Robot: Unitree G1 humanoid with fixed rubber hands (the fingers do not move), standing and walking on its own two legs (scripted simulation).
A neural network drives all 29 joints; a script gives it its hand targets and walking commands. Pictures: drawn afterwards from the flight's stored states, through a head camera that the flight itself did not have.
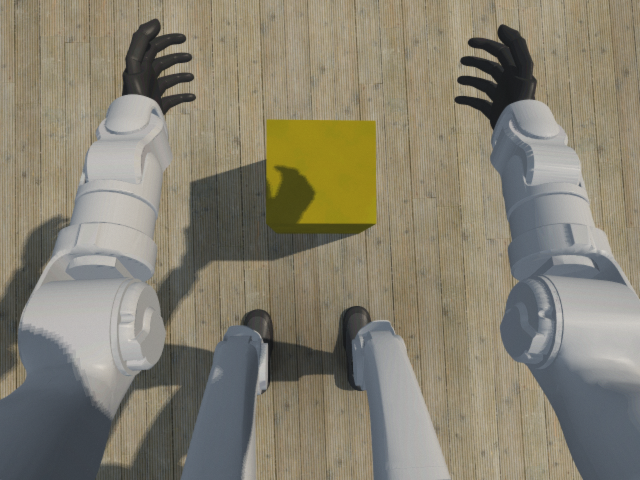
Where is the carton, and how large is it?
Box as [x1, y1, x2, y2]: [266, 119, 375, 233]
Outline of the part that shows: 267,119 266,223 276,232 358,233 375,223 375,121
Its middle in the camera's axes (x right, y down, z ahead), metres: +0.00 -0.13 +0.86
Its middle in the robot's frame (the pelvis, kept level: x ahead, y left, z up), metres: +0.52 -0.03 -0.52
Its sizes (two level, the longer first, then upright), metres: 0.210 0.200 0.250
